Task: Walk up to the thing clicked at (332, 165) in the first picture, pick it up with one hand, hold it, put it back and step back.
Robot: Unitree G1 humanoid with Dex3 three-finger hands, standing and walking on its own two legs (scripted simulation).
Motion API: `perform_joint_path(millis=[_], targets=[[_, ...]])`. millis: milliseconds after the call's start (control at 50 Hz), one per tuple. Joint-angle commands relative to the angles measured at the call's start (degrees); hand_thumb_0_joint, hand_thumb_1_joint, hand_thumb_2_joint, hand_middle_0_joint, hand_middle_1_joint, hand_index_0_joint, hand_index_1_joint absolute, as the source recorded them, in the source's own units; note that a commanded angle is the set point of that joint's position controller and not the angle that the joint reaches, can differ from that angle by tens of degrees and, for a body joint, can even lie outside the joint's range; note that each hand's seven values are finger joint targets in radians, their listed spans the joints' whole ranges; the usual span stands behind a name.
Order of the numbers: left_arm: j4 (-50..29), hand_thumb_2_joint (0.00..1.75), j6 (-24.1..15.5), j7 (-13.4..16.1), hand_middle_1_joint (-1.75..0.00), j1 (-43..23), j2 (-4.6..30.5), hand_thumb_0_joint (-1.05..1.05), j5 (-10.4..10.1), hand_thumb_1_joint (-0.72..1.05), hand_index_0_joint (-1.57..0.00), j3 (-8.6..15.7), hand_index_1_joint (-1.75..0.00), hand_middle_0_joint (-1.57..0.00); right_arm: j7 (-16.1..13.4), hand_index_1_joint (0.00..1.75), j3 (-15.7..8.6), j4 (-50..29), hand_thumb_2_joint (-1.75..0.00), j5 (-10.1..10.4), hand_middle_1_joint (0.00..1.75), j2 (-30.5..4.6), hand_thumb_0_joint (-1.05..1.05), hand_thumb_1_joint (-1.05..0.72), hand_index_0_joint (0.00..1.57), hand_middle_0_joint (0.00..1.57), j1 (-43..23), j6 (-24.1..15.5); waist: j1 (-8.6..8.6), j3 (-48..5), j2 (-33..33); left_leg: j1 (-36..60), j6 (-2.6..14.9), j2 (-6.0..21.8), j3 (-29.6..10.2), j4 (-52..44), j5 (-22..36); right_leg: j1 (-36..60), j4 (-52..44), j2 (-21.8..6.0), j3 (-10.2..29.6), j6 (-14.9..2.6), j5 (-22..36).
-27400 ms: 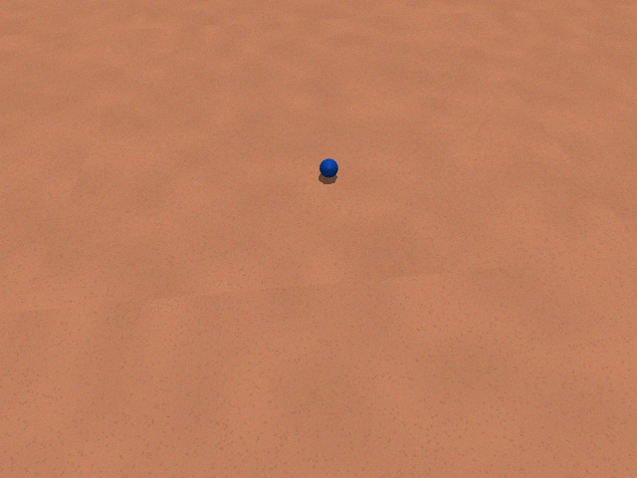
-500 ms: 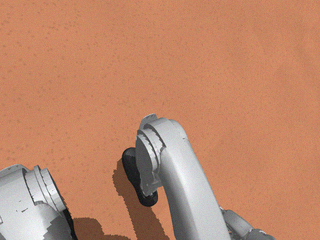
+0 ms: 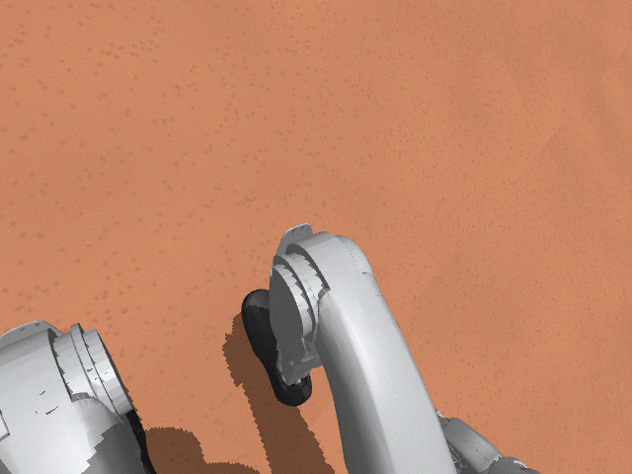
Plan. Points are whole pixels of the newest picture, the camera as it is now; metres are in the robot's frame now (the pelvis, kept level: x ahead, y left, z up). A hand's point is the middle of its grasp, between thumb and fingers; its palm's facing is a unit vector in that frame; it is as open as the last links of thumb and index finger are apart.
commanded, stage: withdraw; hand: left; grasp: from above
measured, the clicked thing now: out of the picture +0.48 +0.29 -0.27
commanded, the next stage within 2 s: home in 0.82 s
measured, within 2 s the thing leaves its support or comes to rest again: neither
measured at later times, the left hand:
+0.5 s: hand out of the picture +0.44 +0.32 -0.06, palm faces -0.51 -0.10 -0.86, open 14.0 cm
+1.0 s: hand out of the picture +0.47 +0.32 -0.11, palm faces -0.38 -0.06 -0.92, open 13.8 cm
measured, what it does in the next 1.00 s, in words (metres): stands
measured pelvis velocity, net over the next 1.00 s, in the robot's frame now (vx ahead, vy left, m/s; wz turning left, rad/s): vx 0.00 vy -0.01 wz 0.12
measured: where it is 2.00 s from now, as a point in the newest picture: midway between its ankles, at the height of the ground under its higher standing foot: (215, 418)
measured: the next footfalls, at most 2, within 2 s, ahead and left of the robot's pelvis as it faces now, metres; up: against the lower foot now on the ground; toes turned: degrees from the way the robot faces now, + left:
none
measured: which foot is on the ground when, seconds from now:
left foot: down 0.00-1.00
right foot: down 0.00-1.00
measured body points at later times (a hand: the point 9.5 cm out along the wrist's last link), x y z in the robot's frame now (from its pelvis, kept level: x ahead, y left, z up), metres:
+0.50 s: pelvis +0.00 -0.01 +0.06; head +0.21 +0.05 +0.45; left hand +0.46 +0.32 -0.01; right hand +0.11 -0.27 -0.05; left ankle +0.06 +0.12 -0.27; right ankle +0.13 -0.13 -0.27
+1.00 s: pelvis +0.00 -0.01 +0.03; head +0.24 +0.07 +0.41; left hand +0.48 +0.32 -0.06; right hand +0.05 -0.27 -0.07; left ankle +0.06 +0.12 -0.27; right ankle +0.13 -0.13 -0.27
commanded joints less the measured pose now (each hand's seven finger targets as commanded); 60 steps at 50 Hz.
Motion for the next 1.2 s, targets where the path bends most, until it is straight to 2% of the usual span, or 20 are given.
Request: perform_joint_path(millis=[0, 40, 80, 120, 180, 260, 360, 440, 520, 620, 700, 780, 840, 920, 980, 1060, 1100, 1120, 1140, 1180], targets=[[-14.4, 1.02, 0.7, 3.0, -1.03, -17.5, 14.3, 0.0, 0.1, -0.56, -0.07, 2.9, -1.04, -0.07, -0.4, 0.3, -7.0, 1.5, -0.91, 0.3, 0.3, -18.4, 0.0, -0.91, 0.2, 0.2, 12.6, 0.2, -0.82, -43.2, 34.9, 31.9, -0.08, 1.0, 6.2, -17.7, 14.2, 21.6, -9.1, 2.0, -7.5, -5.32, 12.1], [-19.1, 1.03, 1.7, 2.8, -1.02, -15.4, 11.6, 0.0, -1.1, -0.56, -0.07, 2.5, -1.03, -0.08, 0.0, 0.3, -8.4, 0.9, -0.91, 1.2, 0.3, -17.5, 0.0, -0.91, 0.2, 0.2, 10.6, 0.2, 1.51, -47.9, 39.3, 36.5, -0.95, 1.1, 6.3, -19.3, 15.9, 21.2, -8.6, 1.8, -7.1, -5.94, 12.8], [-22.2, 1.03, 2.8, 1.7, -1.02, -15.4, 9.6, 0.0, -1.7, -0.57, -0.06, 2.5, -1.03, -0.08, 0.7, 0.3, -9.9, 1.0, -0.91, 1.8, 0.3, -17.1, 0.0, -0.91, 0.2, 0.2, 10.6, 0.3, 1.72, -48.6, 39.9, 36.1, -0.94, 0.8, 6.8, -19.4, 16.2, 19.6, -8.4, 1.4, -7.0, -5.92, 13.2], [-28.9, 1.05, 4.7, 0.3, -1.03, -13.3, 9.6, 0.0, -2.5, -0.58, -0.06, 3.3, -1.05, -0.08, 1.0, 0.3, -11.8, 1.6, -0.91, 3.1, 0.3, -16.3, 0.0, -0.91, 0.2, 0.2, 11.1, 1.3, 5.13, -55.4, 42.1, 38.4, -0.84, 0.4, 8.1, -20.4, 18.4, 20.9, -8.9, 1.7, -5.7, -6.34, 14.4], [-29.7, 1.06, 8.6, -3.4, -1.03, -7.7, 1.8, 0.0, -5.8, -0.58, -0.06, -0.5, -1.06, -0.09, 1.4, 0.3, -13.7, 3.0, -0.91, 5.9, 0.3, -14.6, 0.0, -0.91, 0.2, 0.2, 10.4, 3.8, 8.68, -55.4, 40.1, 36.6, -0.38, 0.1, 9.3, -23.8, 17.7, 19.2, -11.2, 1.7, -4.2, -6.75, 13.1], [-30.9, 1.05, 12.2, -10.9, -1.03, -5.7, -3.9, 0.0, -8.4, -0.56, -0.07, -3.9, -1.06, -0.1, 0.2, 0.3, -16.2, 3.2, -0.91, 8.3, 0.3, -13.5, 0.0, -0.91, 0.2, 0.2, 12.8, 7.8, 8.09, -52.1, 30.5, 33.6, 0.74, -0.4, 10.0, -27.3, 15.3, 20.6, -15.2, 1.6, -2.3, -6.79, 11.1], [-29.6, 1.06, 11.3, -21.6, -1.04, -9.8, -14.3, 0.0, -14.1, -0.56, -0.07, -10.4, -1.07, -0.1, -3.0, 0.3, -16.8, 1.8, -0.91, 9.8, 0.3, -12.1, 0.0, -0.91, 0.2, 0.2, 13.4, 11.0, 4.35, -42.4, 14.9, 24.8, 2.38, -1.1, 9.6, -28.8, 9.9, 23.5, -20.5, 1.2, -1.0, -6.66, 6.5], [-28.5, 1.04, 6.9, -26.8, -1.03, -10.9, -9.3, 0.0, -13.4, -0.53, -0.1, -9.8, -1.06, -0.12, -7.0, 0.3, -16.3, 0.4, -0.91, 9.6, 0.3, -11.4, 0.0, -0.91, 0.2, 0.2, 12.6, 11.8, 5.27, -39.5, 7.2, 19.9, 2.8, -2.1, 12.1, -27.5, 5.2, 28.1, -24.4, 0.8, 1.1, -6.32, -0.5], [-28.5, 1.03, 1.4, -25.6, -1.01, -13.5, -6.4, 0.0, -10.8, -0.51, -0.11, -8.5, -1.04, -0.14, -9.3, 0.3, -14.6, -0.4, -0.91, 8.8, 0.3, -9.7, 0.0, -0.91, 0.2, 0.2, 11.0, 12.1, 6.72, -41.6, 9.6, 20.3, 2.4, -2.4, 13.0, -26.0, 4.3, 27.7, -23.3, 0.4, 2.3, -6.26, -2.9], [-27.9, 1.03, -3.8, -17.5, -1.01, -20.0, 1.7, 0.0, -3.7, -0.52, -0.1, -4.6, -1.03, -0.12, -10.0, 0.3, -13.2, -0.4, -0.91, 7.8, 0.3, -9.5, 0.0, -0.91, 0.2, 0.2, 10.4, 12.3, 7.91, -48.6, 18.2, 24.5, 1.94, -2.5, 13.0, -25.2, 4.8, 25.1, -19.8, 0.3, 2.5, -6.05, -2.5], [-24.6, 1.04, -3.5, -10.3, -1.03, -22.7, 0.6, 0.0, -1.0, -0.56, -0.07, -3.4, -1.04, -0.09, -10.0, 0.3, -13.9, 0.8, -0.91, 6.7, 0.3, -10.4, 0.0, -0.91, 0.2, 0.2, 10.9, 11.5, 6.59, -49.4, 24.8, 30.2, 1.13, -2.2, 12.1, -26.1, 6.0, 18.9, -17.5, 0.3, -0.1, -6.31, 0.2], [-26.1, 1.02, 0.3, -5.9, -1.01, -19.8, 3.3, 0.0, -0.1, -0.55, -0.09, 0.2, -1.02, -0.1, -9.3, 0.3, -15.3, 1.5, -0.9, 6.3, 0.3, -11.2, 0.0, -0.91, 0.2, 0.2, 12.7, 10.5, 8.55, -56.5, 30.4, 35.0, 0.92, -2.1, 12.7, -26.9, 10.8, 19.9, -15.0, -0.3, -1.0, -6.45, 5.8], [-29.0, 0.99, 3.8, -5.9, -0.98, -19.1, 2.4, 0.0, -2.1, -0.52, -0.11, 0.3, -0.99, -0.12, -9.0, 0.3, -16.7, 1.8, -0.9, 7.0, 0.3, -11.5, 0.0, -0.91, 0.2, 0.2, 13.3, 10.1, 8.53, -62.4, 31.5, 39.4, 0.76, -1.8, 12.4, -27.4, 14.8, 20.4, -14.0, -0.6, -1.0, -6.73, 9.8], [-23.0, 0.91, 6.5, -9.2, -0.9, -19.7, -1.7, 0.0, -4.9, -0.44, -0.18, -2.8, -0.91, -0.19, -8.9, 0.3, -15.7, 4.1, -0.89, 7.2, 0.3, -10.4, 0.0, -0.89, 0.2, 0.2, 15.6, 10.1, 4.94, -53.7, 24.7, 31.3, 1.9, -1.7, 12.5, -26.1, 12.4, 20.7, -16.1, -0.2, -0.8, -6.35, 8.4], [-27.4, 0.93, 6.6, -13.2, -0.72, -17.7, 1.0, 0.0, -8.0, -0.28, -0.2, -1.3, -0.74, -0.22, -8.9, 0.3, -16.1, 3.7, -0.89, 7.9, 0.3, -10.9, 0.0, -0.89, 0.2, 0.2, 16.7, 9.9, 7.21, -54.5, 22.3, 30.0, 2.38, -1.7, 12.4, -26.7, 11.8, 23.8, -17.4, -0.4, -0.4, -6.18, 7.0], [-29.1, 0.88, 6.3, -18.5, -0.6, -7.4, -0.9, 0.0, -11.9, -0.05, -0.19, 0.8, -0.62, -0.21, -8.7, 0.3, -17.4, 1.7, -0.9, 8.8, 0.3, -11.7, 0.0, -0.89, 0.2, 0.2, 17.5, 10.8, 9.89, -57.4, 20.8, 33.2, 1.67, -1.8, 12.1, -28.6, 16.9, 28.8, -18.6, -0.9, -0.5, -6.4, 10.4], [-35.8, 0.88, 6.0, -21.3, -0.54, -5.0, -2.2, 0.0, -14.5, 0.11, -0.19, 0.6, -0.55, -0.21, -8.5, 0.3, -18.2, -0.2, -0.9, 9.7, 0.3, -11.1, 0.0, -0.89, 0.2, 0.2, 17.0, 11.5, 12.08, -61.2, 22.8, 36.1, 1.25, -1.9, 12.1, -30.5, 18.5, 31.5, -19.5, -0.9, -0.1, -6.76, 11.6], [-40.6, 0.9, 6.1, -22.3, -0.53, -3.0, 0.0, 0.0, -15.8, 0.19, -0.2, 2.6, -0.54, -0.21, -8.5, 0.3, -19.0, -0.9, -0.9, 10.2, 0.3, -11.5, 0.0, -0.89, 0.2, 0.2, 17.6, 12.0, 13.59, -64.1, 23.0, 38.1, 1.27, -1.9, 12.1, -31.6, 18.9, 33.5, -20.3, -0.9, 0.2, -6.77, 11.8], [-43.0, 0.91, 6.5, -23.7, -0.51, 1.2, -3.8, 0.0, -17.7, 0.27, -0.2, 1.2, -0.53, -0.21, -8.4, 0.3, -19.2, -1.6, -0.9, 10.8, 0.3, -10.8, 0.0, -0.89, 0.2, 0.2, 17.6, 12.5, 14.12, -64.0, 23.1, 39.2, 1.06, -2.1, 11.9, -32.8, 19.6, 34.0, -21.4, -1.2, 0.3, -6.77, 12.4], [-53.4, 0.95, 7.0, -25.1, -0.49, 5.5, -4.8, 0.0, -22.3, 0.43, -0.21, 1.9, -0.5, -0.22, -8.7, 0.3, -19.8, -3.2, -0.9, 11.7, 0.3, -10.5, 0.0, -0.89, 0.2, 0.2, 16.4, 13.4, 15.8, -66.7, 22.5, 41.8, 1.14, -1.9, 11.8, -35.3, 19.0, 36.4, -23.4, -1.1, 0.8, -6.66, 12.1]])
